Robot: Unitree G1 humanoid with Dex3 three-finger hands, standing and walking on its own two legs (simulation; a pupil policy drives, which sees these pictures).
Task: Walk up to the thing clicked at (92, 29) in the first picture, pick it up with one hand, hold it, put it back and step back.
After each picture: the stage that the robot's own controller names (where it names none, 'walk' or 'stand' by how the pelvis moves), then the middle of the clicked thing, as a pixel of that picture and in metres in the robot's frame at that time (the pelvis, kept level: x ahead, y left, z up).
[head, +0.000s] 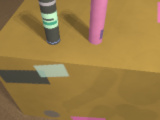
stand; (97, 19) +0.67 -0.04 +0.08
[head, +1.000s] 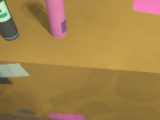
rise first; (55, 9) +0.60 +0.14 +0.11
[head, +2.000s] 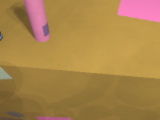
stand; (36, 13) +0.59 +0.23 +0.11
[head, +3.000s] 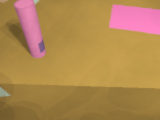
stand; (32, 31) +0.56 +0.23 +0.07
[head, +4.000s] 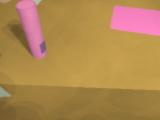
stand; (33, 32) +0.56 +0.23 +0.07
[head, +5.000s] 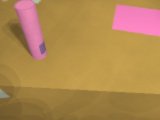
stand; (33, 33) +0.55 +0.23 +0.07
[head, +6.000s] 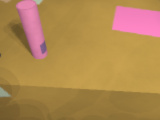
stand; (34, 32) +0.56 +0.23 +0.07
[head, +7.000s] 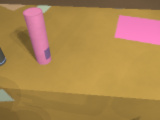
rise first; (39, 38) +0.55 +0.23 +0.08
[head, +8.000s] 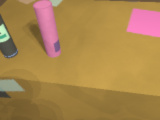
go down; (49, 31) +0.57 +0.21 +0.08
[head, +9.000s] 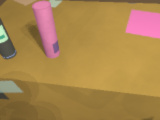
go down; (47, 32) +0.57 +0.20 +0.09
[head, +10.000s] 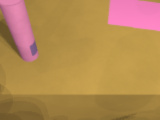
go down; (22, 32) +0.52 +0.21 +0.10
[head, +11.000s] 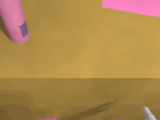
close in; (11, 10) +0.55 +0.21 +0.12
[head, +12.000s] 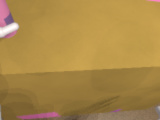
close; out of the picture +0.56 +0.23 +0.14
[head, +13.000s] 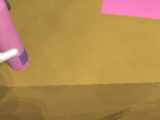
lift; (8, 41) +0.44 +0.22 +0.13
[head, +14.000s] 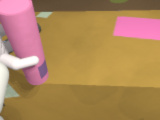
lift; (28, 49) +0.31 +0.16 +0.25
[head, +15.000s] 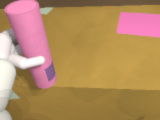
hold; (36, 51) +0.33 +0.15 +0.22
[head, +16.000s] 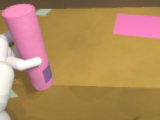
crouch; (33, 53) +0.33 +0.16 +0.21
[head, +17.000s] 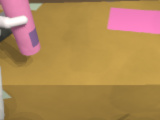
crouch; (19, 15) +0.44 +0.19 +0.26
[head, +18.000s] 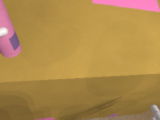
lower; out of the picture +0.50 +0.22 +0.12
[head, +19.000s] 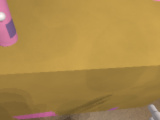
lower; out of the picture +0.52 +0.21 +0.14
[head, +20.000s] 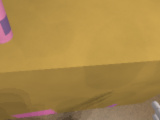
lower; out of the picture +0.53 +0.21 +0.15
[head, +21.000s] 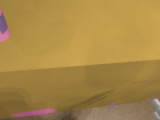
lower; out of the picture +0.54 +0.22 +0.15
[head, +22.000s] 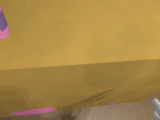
rest; out of the picture +0.54 +0.22 +0.15
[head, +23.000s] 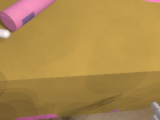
withdraw; (34, 3) +0.63 +0.12 +0.06
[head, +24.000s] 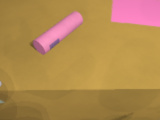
sink last; (59, 31) +0.61 +0.11 +0.03
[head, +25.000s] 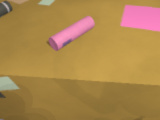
stand; (72, 32) +0.67 +0.11 +0.03
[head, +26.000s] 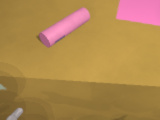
stand; (66, 26) +0.63 +0.11 +0.04
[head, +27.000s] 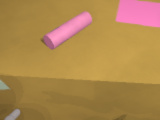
stand; (69, 29) +0.64 +0.09 +0.04
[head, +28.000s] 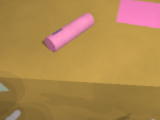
stand; (71, 31) +0.62 +0.08 +0.04
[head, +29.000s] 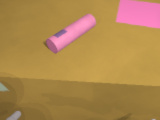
stand; (72, 32) +0.62 +0.07 +0.04
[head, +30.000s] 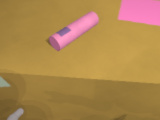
stand; (75, 30) +0.62 +0.07 +0.04
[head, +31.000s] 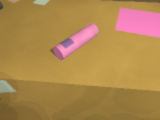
stand; (77, 40) +0.62 +0.06 -0.01
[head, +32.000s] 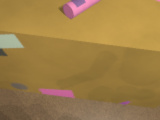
walk; (87, 0) +0.76 +0.00 -0.01
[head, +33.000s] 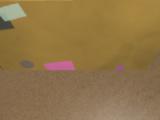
walk; out of the picture +1.09 +0.13 +0.01
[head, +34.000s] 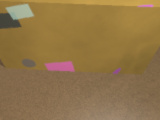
stand; out of the picture +1.16 +0.09 -0.01
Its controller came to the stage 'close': yes
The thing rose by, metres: 0.20
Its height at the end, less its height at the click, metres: -0.09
